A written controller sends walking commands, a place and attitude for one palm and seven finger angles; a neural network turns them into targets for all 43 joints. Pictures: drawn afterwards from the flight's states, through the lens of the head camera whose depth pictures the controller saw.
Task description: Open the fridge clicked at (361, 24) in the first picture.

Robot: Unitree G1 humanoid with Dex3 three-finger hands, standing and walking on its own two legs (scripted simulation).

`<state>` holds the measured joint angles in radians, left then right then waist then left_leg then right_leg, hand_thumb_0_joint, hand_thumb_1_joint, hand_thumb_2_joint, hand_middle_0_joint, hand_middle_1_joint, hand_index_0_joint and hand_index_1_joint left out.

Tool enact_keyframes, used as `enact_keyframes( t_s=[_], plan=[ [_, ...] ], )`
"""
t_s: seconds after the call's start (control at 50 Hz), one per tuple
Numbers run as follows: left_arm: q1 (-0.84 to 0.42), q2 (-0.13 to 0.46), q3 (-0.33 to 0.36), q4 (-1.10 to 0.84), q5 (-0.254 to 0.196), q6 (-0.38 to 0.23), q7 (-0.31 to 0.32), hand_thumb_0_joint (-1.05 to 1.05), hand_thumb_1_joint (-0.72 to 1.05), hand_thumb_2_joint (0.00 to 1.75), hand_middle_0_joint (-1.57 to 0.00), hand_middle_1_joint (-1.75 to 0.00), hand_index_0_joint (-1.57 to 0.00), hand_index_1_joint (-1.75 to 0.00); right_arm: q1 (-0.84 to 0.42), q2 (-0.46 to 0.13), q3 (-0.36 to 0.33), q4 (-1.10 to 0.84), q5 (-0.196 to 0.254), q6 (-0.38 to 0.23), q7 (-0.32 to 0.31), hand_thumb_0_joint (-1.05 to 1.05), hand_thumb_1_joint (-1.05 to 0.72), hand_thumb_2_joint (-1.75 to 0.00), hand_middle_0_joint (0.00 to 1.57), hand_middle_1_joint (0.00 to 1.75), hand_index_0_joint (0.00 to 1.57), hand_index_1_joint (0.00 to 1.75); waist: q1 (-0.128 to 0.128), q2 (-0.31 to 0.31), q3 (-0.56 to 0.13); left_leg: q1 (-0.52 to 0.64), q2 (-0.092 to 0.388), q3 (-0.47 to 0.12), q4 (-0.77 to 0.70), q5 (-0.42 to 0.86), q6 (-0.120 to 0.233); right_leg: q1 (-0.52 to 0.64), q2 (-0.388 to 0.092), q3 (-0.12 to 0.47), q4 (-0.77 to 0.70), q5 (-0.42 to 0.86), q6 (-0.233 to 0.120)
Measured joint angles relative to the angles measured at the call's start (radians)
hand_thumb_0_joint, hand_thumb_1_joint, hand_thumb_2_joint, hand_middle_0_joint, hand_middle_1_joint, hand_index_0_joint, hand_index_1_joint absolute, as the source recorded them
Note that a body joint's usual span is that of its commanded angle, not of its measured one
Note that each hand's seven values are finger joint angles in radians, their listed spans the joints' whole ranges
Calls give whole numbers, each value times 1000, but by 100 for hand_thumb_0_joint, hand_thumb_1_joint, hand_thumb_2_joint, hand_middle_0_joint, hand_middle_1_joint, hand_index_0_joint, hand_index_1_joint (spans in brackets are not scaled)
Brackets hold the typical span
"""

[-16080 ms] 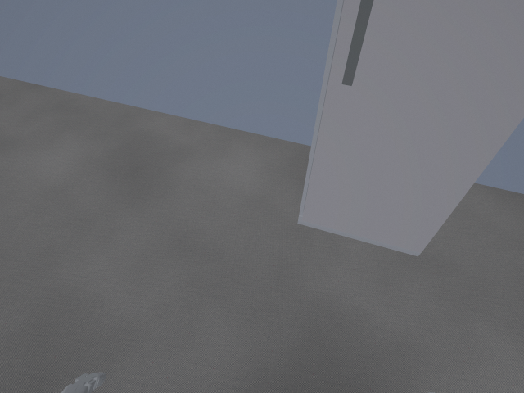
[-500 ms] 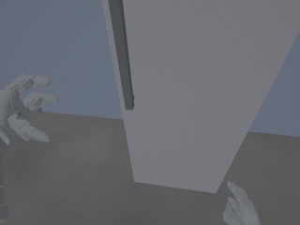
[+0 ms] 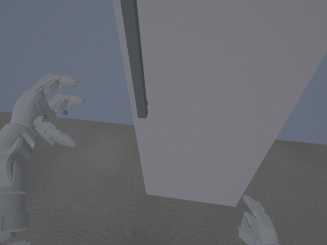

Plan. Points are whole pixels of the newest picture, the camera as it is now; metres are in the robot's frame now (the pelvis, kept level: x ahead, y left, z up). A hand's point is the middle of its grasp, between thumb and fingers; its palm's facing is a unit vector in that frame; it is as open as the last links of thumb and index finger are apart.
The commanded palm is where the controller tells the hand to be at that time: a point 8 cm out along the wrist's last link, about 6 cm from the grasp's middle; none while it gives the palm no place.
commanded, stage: move the hooked fingers beside the handle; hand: left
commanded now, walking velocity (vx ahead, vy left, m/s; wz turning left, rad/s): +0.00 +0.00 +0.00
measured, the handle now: (137, 51) +0.52 +0.13 +0.25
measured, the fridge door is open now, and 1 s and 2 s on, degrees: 0 0 0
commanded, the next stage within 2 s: none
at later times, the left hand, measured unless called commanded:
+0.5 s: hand (88, 93) +0.37 +0.22 +0.21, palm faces +0.01 -1.00 -0.02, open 14.0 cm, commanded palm +0.35 +0.27 +0.21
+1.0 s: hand (105, 84) +0.42 +0.20 +0.20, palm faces +0.02 -1.00 -0.01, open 14.0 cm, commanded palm +0.41 +0.25 +0.21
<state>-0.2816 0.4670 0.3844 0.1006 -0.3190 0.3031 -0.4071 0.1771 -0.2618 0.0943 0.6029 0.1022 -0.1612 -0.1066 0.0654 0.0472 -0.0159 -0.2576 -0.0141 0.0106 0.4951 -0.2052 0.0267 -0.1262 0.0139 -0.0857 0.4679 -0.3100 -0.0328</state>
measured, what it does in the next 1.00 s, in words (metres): stands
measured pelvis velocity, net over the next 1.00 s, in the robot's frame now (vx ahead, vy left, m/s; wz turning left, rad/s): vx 0.01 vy -0.01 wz -0.04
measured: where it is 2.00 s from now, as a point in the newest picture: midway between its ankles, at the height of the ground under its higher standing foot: outside the picture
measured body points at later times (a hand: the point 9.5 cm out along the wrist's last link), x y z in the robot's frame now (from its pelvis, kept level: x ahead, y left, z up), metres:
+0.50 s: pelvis +0.00 +0.00 +0.00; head -0.02 -0.01 +0.45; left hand +0.36 +0.28 +0.21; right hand +0.17 -0.24 -0.08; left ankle +0.04 +0.10 -0.74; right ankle -0.03 -0.09 -0.74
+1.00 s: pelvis +0.01 -0.01 +0.00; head +0.01 -0.02 +0.45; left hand +0.42 +0.25 +0.20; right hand +0.13 -0.27 -0.10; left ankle +0.04 +0.10 -0.74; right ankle -0.03 -0.09 -0.74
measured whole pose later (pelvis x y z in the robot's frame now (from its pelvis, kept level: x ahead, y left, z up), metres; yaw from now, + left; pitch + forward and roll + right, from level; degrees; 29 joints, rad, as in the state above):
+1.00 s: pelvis +0.01 -0.01 +0.00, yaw -2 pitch +1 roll +0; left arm -0.64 0.46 0.33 0.59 -0.22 0.19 -0.26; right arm 0.27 -0.27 0.06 0.64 0.09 -0.07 -0.10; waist -0.02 0.03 -0.04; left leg -0.29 0.01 0.04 0.47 -0.21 0.01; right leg -0.18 0.03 -0.05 0.46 -0.31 -0.05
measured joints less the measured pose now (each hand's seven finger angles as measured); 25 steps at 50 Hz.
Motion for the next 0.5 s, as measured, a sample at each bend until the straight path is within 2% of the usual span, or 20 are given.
enact_keyframes(
  t_s=[0.08,0.24,0.4,0.5],
  plan=[
    [-55,-12,-16,30,1,-25,20,-1,-50,30,-31,-120,-30,-120,1,14,8,10,-4,5,0,2,-90,-90,20,30,20,30,-11,-8,-9,5,-1,5,-12,5,2,2,-1,6,-8,5,2],
    [-131,-6,-44,147,44,38,75,-1,-50,30,-31,-120,-30,-120,18,8,5,6,-1,39,8,1,-90,-90,20,30,20,30,-34,-2,-17,-1,-3,16,-26,12,5,-12,-4,16,-13,11,5],
    [-137,-57,-64,111,46,-27,106,-1,-50,30,-30,-120,-30,-120,39,2,-6,25,-10,49,8,2,-90,-90,20,30,20,30,-34,-12,-15,16,-2,22,-39,12,4,1,-3,23,-22,12,4],
    [-192,-24,-55,222,58,3,119,-1,-50,30,-31,-120,-31,-120,33,5,-7,32,-7,69,4,2,-90,-90,20,30,20,30,-47,-18,-28,11,4,23,-40,12,-1,-6,3,25,-24,12,0]
  ],
)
